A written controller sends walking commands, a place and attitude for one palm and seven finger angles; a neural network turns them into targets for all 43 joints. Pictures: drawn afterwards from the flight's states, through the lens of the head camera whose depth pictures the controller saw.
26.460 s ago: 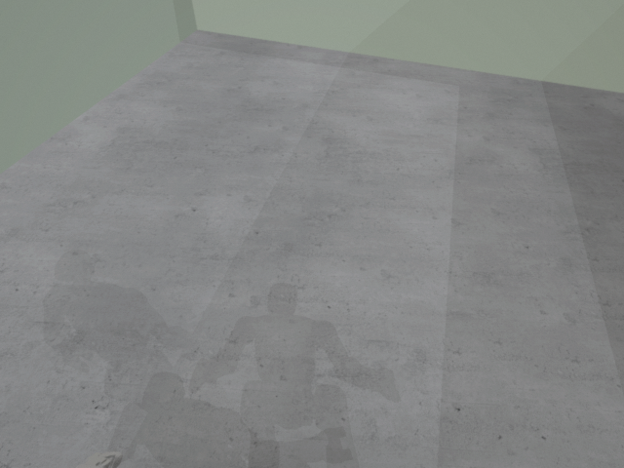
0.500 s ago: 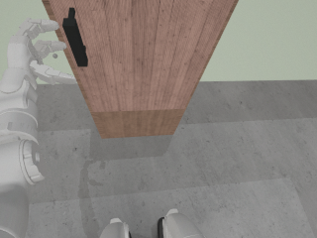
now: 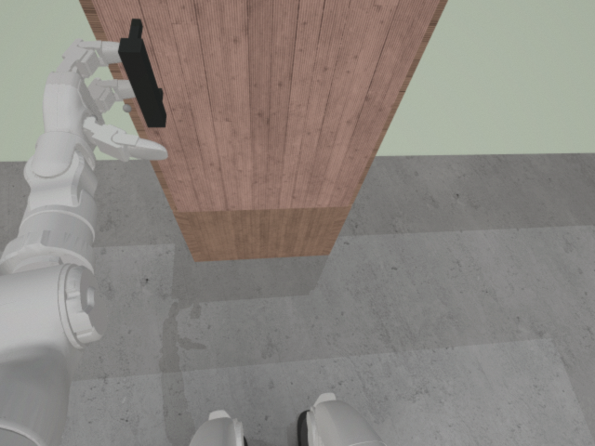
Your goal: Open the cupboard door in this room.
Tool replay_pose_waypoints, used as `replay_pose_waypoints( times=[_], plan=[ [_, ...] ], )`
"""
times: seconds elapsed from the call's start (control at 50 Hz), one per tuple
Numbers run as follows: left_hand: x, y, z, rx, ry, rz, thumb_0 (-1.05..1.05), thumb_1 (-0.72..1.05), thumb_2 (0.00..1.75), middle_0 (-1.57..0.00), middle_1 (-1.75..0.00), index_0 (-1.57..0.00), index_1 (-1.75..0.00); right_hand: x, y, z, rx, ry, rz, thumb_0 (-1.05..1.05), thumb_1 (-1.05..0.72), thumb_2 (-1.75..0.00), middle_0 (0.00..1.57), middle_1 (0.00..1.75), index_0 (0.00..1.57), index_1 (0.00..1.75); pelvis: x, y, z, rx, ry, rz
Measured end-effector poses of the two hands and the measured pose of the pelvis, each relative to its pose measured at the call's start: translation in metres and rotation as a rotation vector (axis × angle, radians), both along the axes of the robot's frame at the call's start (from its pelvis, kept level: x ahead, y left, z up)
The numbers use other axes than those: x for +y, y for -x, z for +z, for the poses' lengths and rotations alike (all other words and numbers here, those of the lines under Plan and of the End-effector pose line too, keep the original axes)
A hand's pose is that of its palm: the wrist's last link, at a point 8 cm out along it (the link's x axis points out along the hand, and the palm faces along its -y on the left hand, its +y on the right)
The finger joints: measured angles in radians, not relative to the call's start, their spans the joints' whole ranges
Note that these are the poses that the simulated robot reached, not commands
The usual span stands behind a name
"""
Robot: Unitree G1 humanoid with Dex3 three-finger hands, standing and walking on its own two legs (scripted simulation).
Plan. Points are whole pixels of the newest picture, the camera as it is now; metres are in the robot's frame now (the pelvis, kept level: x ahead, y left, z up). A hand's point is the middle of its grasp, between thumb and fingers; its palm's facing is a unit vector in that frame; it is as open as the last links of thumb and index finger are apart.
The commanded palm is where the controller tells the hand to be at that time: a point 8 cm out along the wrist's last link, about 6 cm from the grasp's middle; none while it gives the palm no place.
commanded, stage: slide the fingers in behind the handle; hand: left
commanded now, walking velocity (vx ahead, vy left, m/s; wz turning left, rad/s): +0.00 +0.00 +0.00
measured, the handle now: (147, 75) +0.59 +0.15 +0.09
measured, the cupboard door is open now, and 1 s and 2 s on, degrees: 0 0 5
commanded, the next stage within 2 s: close the thumb around the handle in 0.78 s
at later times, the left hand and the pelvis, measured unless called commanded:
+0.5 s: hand (154, 108) +0.53 +0.13 +0.09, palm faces -0.02 -1.00 -0.01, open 14.0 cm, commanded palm +0.50 +0.18 +0.09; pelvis +0.00 +0.00 +0.00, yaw +0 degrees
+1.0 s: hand (149, 109) +0.53 +0.14 +0.09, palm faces -0.01 -1.00 -0.01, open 13.7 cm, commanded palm +0.50 +0.19 +0.09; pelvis +0.00 +0.00 +0.00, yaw +0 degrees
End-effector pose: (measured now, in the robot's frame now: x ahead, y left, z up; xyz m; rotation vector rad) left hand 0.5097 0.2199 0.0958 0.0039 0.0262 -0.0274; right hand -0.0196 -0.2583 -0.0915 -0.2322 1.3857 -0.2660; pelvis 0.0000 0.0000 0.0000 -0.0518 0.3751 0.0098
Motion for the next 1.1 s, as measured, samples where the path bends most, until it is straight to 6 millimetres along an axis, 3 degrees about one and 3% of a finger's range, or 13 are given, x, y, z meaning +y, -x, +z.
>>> replay_pose_waypoints(
  times=[0.5,0.94,1.1],
  plan=[
    [-0.032,-0.001,-0.001,-0.001,-0.007,0.005,-0.01,-0.50,0.30,-0.30,-1.20,-0.30,-1.20,0.005,0.009,-0.004,0.002,-0.033,-0.019,0.00,-0.90,-0.90,0.20,0.30,0.20,0.30,-0.001,0.000,0.001,-0.004,-0.010,-0.007],
    [-0.027,0.002,-0.002,0.003,-0.003,0.009,-0.01,-0.50,0.31,-0.30,-1.20,-0.30,-1.20,-0.004,0.009,-0.003,-0.003,-0.008,-0.005,0.00,-0.90,-0.90,0.20,0.30,0.20,0.30,-0.003,0.004,-0.001,-0.004,-0.010,-0.002],
    [-0.025,0.002,-0.003,0.006,-0.006,0.009,-0.01,-0.29,0.39,-0.31,-1.22,-0.32,-1.22,-0.001,0.009,-0.003,-0.003,-0.015,-0.010,0.00,-0.90,-0.90,0.20,0.30,0.20,0.30,-0.002,0.003,0.000,-0.005,-0.010,-0.004]
  ],
)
